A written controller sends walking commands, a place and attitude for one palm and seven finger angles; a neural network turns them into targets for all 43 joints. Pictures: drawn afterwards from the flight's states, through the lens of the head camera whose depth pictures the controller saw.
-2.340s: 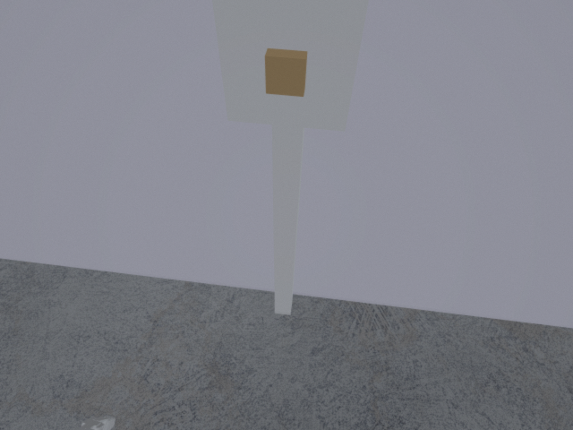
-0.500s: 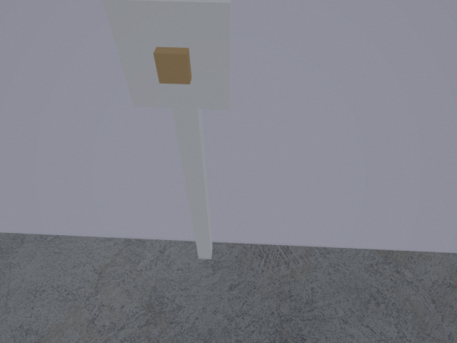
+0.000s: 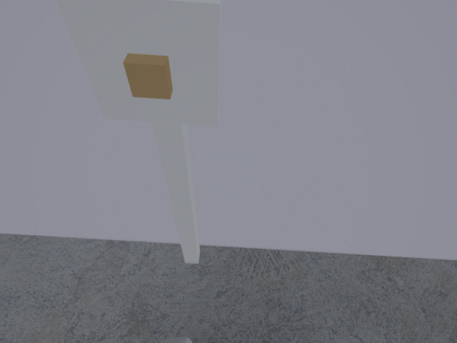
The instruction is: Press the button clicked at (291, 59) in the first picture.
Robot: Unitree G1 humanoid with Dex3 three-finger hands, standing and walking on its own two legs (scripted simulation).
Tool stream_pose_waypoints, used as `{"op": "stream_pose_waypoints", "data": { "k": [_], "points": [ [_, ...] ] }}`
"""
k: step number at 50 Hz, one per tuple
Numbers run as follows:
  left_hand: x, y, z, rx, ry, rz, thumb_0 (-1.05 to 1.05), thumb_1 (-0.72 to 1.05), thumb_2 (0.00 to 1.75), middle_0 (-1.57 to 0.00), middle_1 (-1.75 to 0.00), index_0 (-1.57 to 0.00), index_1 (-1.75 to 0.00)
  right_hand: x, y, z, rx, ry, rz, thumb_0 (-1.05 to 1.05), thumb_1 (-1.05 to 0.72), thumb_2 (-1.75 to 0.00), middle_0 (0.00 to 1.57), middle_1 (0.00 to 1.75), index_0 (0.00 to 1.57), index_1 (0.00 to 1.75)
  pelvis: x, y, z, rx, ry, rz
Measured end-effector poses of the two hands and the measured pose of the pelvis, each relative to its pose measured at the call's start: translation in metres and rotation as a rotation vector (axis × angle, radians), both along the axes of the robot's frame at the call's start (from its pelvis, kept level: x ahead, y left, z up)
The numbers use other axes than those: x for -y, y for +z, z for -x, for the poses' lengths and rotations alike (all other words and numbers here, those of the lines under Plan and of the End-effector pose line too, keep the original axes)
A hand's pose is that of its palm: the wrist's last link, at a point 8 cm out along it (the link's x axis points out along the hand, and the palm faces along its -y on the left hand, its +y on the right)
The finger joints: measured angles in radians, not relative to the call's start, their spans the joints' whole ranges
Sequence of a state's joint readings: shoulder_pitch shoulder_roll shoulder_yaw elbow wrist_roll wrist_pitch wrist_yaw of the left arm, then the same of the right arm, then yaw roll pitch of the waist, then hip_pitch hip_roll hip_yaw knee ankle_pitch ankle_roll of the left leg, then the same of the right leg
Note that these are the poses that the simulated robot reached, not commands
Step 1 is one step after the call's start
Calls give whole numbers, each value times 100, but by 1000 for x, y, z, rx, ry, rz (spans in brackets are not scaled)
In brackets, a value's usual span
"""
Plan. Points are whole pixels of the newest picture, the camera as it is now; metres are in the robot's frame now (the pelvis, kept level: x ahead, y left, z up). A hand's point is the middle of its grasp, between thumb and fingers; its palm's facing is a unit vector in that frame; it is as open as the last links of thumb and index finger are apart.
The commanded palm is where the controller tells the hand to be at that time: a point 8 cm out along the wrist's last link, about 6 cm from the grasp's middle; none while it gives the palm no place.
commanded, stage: come to a stop and stand still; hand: left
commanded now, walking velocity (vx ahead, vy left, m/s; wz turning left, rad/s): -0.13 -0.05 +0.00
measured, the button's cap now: (150, 75) +0.45 +0.17 +0.21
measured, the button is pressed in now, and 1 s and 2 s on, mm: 0 0 0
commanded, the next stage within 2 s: look again from close up in 0.62 s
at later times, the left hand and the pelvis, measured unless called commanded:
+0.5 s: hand out of the picture +0.03 +0.13 -0.17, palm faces +0.05 -0.98 -0.19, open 7.2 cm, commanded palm none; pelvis -0.01 -0.05 +0.01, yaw +1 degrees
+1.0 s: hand out of the picture +0.01 +0.15 -0.16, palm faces +0.03 -0.97 -0.23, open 7.3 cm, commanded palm none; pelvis +0.00 -0.03 +0.01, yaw +1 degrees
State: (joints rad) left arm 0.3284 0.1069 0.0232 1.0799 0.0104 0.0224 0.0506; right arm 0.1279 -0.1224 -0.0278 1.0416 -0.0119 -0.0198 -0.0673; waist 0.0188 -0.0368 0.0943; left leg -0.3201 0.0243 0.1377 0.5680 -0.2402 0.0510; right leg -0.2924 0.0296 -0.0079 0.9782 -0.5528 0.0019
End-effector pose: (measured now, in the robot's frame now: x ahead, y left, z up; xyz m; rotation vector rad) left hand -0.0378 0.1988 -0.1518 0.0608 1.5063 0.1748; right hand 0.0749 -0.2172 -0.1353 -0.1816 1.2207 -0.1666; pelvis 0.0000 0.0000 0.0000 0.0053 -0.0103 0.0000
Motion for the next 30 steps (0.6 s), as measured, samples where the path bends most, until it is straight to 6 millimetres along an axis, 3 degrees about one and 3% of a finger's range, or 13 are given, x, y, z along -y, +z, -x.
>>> {"op": "stream_pose_waypoints", "data": {
  "k": [5, 9, 12, 18, 25, 30],
  "points": [
    [-19, 11, -51, 144, -32, -77, 1, 93, 90, -20, -30, -20, -30, 15, 2, -3, -3, 20, -8, 0, -95, -90, 20, 30, 20, 30, 10, 3, 5, -4, 4, 4],
    [-23, 21, -71, 230, -56, -137, 1, 93, 90, -19, -30, -20, -30, 35, -5, -1, 3, 22, -32, 0, -93, -90, 20, 30, 20, 30, 26, 0, 8, -2, 10, 4],
    [-16, 22, -71, 247, -80, -163, 0, 92, 90, -19, -30, -20, -30, 50, -12, 4, 4, 0, -51, 0, -92, -90, 20, 30, 20, 30, 39, -5, 9, -1, 11, -7],
    [4, 21, -65, 217, -93, -109, 0, 92, 90, -19, -30, -20, -30, 66, -6, 28, -34, -29, -28, 1, -92, -90, 20, 30, 20, 30, 45, 1, 5, -2, 14, 12],
    [19, 15, -60, 202, -62, -54, 0, 93, 90, -20, -30, -21, -30, 64, 6, 69, -151, -19, -8, 1, -91, -90, 20, 30, 19, 30, 49, 10, 7, 4, 20, 9],
    [22, 15, -45, 159, -61, -41, 0, 93, 90, -20, -30, -20, -30, 58, 8, 86, -198, -25, -21, 1, -91, -90, 20, 30, 20, 30, 50, 13, 8, 2, 21, 10]
  ]
}}
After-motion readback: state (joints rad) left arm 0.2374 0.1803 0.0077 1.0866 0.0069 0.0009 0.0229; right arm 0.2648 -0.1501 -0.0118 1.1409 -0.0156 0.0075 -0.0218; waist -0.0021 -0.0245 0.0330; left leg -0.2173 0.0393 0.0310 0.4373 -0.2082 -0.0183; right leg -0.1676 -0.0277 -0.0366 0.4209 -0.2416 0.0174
